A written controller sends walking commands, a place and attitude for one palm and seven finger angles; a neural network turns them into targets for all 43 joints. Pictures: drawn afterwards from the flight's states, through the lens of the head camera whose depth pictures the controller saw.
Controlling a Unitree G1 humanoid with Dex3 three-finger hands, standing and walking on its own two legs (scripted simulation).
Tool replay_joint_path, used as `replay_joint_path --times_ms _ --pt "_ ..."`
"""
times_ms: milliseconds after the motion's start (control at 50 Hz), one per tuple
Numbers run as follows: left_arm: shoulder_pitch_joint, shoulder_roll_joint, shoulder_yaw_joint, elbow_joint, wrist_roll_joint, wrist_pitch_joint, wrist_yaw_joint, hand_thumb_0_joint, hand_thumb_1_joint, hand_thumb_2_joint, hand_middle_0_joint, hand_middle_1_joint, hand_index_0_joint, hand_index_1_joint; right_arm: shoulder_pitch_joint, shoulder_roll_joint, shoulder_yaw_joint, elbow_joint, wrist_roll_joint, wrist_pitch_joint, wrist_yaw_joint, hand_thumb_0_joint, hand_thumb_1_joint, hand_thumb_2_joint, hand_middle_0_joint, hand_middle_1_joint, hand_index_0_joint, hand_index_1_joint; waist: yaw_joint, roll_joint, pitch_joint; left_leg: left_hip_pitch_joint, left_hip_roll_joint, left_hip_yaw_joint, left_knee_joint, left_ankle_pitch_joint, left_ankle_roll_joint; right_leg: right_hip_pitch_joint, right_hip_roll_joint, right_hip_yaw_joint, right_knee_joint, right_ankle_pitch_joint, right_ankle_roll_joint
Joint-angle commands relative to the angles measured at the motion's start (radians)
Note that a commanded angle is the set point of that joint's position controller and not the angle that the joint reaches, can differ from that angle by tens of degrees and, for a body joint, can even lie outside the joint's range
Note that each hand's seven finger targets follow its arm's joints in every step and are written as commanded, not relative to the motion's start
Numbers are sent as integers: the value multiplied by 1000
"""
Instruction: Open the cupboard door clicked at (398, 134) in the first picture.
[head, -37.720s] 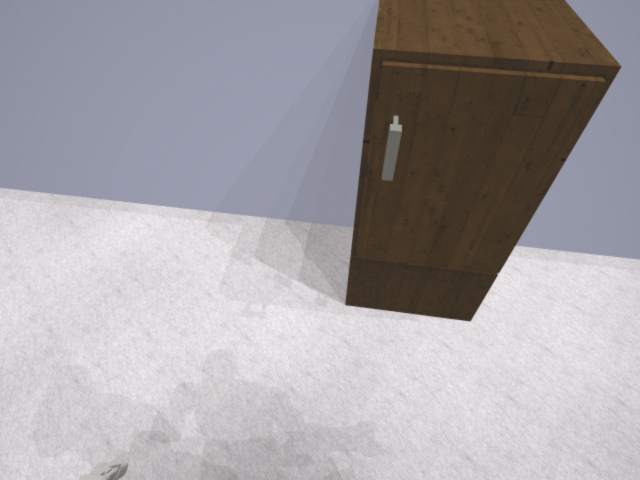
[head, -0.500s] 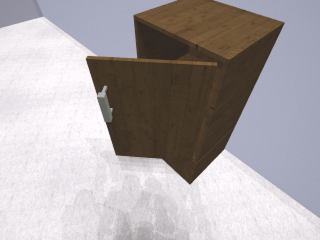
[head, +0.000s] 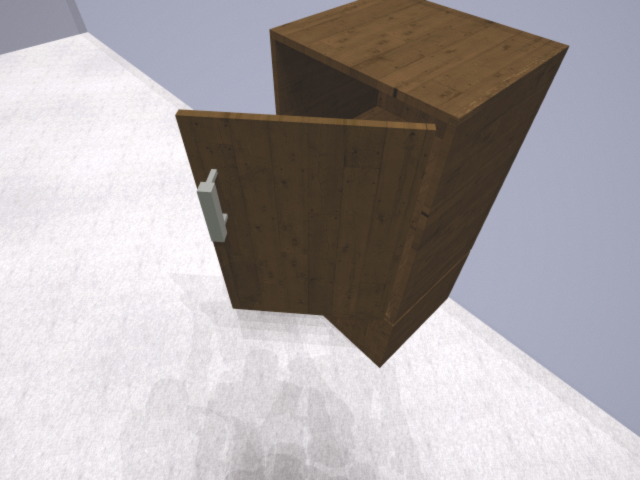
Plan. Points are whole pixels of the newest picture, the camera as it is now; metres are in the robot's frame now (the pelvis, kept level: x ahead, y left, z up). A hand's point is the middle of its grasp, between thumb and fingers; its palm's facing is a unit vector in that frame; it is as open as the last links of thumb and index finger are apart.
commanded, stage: look again from close up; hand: left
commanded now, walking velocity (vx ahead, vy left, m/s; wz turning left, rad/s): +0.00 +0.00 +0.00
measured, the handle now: (216, 205) +0.57 +0.23 -0.03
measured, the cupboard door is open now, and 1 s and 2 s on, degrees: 42 42 42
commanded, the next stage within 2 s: raise the hand with hooked fingers in 0.12 s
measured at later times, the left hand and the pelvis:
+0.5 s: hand (173, 413) +0.20 +0.19 -0.02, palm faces +0.09 -1.00 -0.02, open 7.9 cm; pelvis -0.03 +0.00 -0.05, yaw +4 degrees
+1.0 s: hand (141, 433) +0.18 +0.24 -0.05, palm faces -0.04 -1.00 -0.04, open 10.7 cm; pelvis -0.03 +0.01 -0.10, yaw +4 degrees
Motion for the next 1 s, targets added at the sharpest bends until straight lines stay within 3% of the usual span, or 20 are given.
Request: replay_joint_path --times_ms 0,180,200,220,240,260,280,300,340,360,400,440,460,500,560,620,660,740,880,980 --pt "52 104 16 -36 -5 -12 2 0 900 900 -200 -300 -200 -300 58 -105 -16 -28 -4 -15 -5 0 -900 -900 200 300 200 300 4 -4 32 -42 85 -86 -74 78 30 -21 -110 105 -88 108 -27" --pt "56 101 16 -33 -5 -12 2 0 900 900 -200 -300 -200 -300 60 -101 -16 -26 -4 -17 -6 0 -900 -900 200 300 200 300 6 12 32 -42 88 -87 -76 91 31 -19 -109 99 -81 121 -27" --pt "169 119 20 17 1 -29 43 0 900 900 -200 -300 -200 -300 -75 -125 -21 -100 8 -20 6 0 -900 -900 200 300 200 300 59 -10 20 -98 94 -25 146 104 1 12 -188 133 -63 510 9" --pt "-600 360 141 -1514 -233 -249 24 0 877 890 -202 -315 -202 -315 -29 -290 -26 -464 57 -162 -46 0 -900 -900 200 300 200 300 -82 136 -495 111 -31 -55 -4 176 30 147 -97 55 12 315 -2" --pt "-180 299 174 -1261 -146 -204 72 0 853 880 -203 -330 -203 -330 -125 -200 -22 -403 46 -241 -87 0 -900 -900 200 300 200 300 21 251 -449 102 -11 -20 6 257 41 111 -40 1 58 166 -31" --pt "101 55 31 -1062 -173 -72 89 0 830 870 -205 -345 -205 -345 -119 -160 -28 -411 60 -270 -74 0 -900 -900 200 300 200 300 -9 211 -238 -38 7 -48 6 178 9 -14 -45 -66 44 52 -13" --pt "36 -7 6 -1067 -216 -81 70 0 807 860 -207 -360 -207 -360 -97 -183 -19 -401 70 -284 -72 0 -900 -900 200 300 200 300 -43 59 -84 -106 3 -62 30 59 17 -106 -42 -99 33 4 9" --pt "-40 43 42 -1068 -225 -139 47 0 783 850 -208 -375 -208 -375 -118 -212 -31 -456 63 -304 -68 0 -900 -900 200 300 200 300 -66 -27 34 -185 -2 -86 69 -42 28 -209 -43 -106 32 -91 20" --pt "11 42 95 -900 -234 -270 -31 0 737 830 -212 -405 -212 -405 -98 -233 -53 -496 29 -321 -53 0 -900 -900 200 300 200 300 -65 -210 41 -342 -24 -78 203 -144 24 -389 -43 -120 96 -289 29" --pt "101 42 127 -820 -244 -341 -88 0 713 820 -213 -420 -213 -420 -109 -229 -61 -533 29 -330 -36 0 -900 -900 200 300 200 300 -17 -170 19 -407 -39 -60 264 -159 12 -421 -51 -102 150 -327 17" --pt "212 29 144 -795 -265 -493 -220 0 667 800 -217 -450 -217 -450 -120 -224 -77 -611 16 -343 -3 0 -900 -900 200 300 200 300 41 -208 -119 -516 -53 -45 380 -144 1 -440 -46 -85 281 -317 4" --pt "243 82 186 -787 -282 -617 -363 0 620 780 -220 -480 -220 -480 -141 -233 -91 -674 17 -341 24 0 -900 -900 200 300 200 300 51 -187 -187 -626 -67 -34 495 -103 -1 -434 -54 -38 377 -212 -8" --pt "236 146 230 -765 -281 -652 -441 0 597 770 -222 -495 -222 -495 -129 -244 -100 -700 24 -334 37 0 -900 -900 200 300 200 300 56 -101 -214 -645 -71 -34 548 -68 -3 -429 -61 -2 428 -145 -22" --pt "218 195 277 -869 -310 -620 -514 0 550 750 -225 -525 -225 -525 -153 -241 -99 -771 38 -312 35 0 -900 -900 200 300 200 300 77 -77 -328 -691 -73 -13 590 -52 13 -417 -61 21 477 -115 -12" --pt "73 224 311 -1112 -380 -522 -505 0 480 720 -230 -570 -230 -570 -149 -240 -91 -834 40 -283 15 0 -900 -900 200 300 200 300 66 23 -383 -683 -66 -31 622 -40 21 -456 -38 13 522 -126 -8" --pt "7 203 282 -1336 -363 -508 -429 0 410 690 -235 -615 -235 -615 -112 -221 -84 -832 34 -262 5 0 -900 -900 200 300 200 300 20 110 -387 -631 -38 -61 633 -26 28 -525 -18 -28 540 -97 -8" --pt "-68 229 255 -1449 -335 -520 -404 0 363 670 -238 -645 -238 -645 -82 -228 -72 -807 19 -253 -8 0 -900 -900 200 300 200 300 -19 110 -411 -609 -23 -81 672 49 37 -551 -4 -44 579 -1 -11" --pt "-24 220 232 -1358 -308 -480 -426 0 270 630 -245 -705 -245 -705 -80 -227 -62 -760 26 -250 -19 0 -900 -900 200 300 200 300 -49 122 -378 -633 -16 -98 674 -8 34 -612 -2 -74 559 -72 -3" --pt "35 289 357 -1276 -377 -337 -482 0 107 560 -257 -810 -257 -810 -112 -227 -48 -776 45 -248 -31 0 -900 -900 200 300 200 300 21 64 -489 -633 -25 -108 614 -5 27 -504 -6 -92 537 -103 -2" --pt "4 292 375 -1244 -387 -345 -448 0 -10 510 -265 -885 -265 -885 -102 -224 -43 -769 40 -254 -31 0 -900 -900 200 300 200 300 16 16 -427 -657 -23 -113 586 -34 22 -526 -4 -106 525 -151 -2"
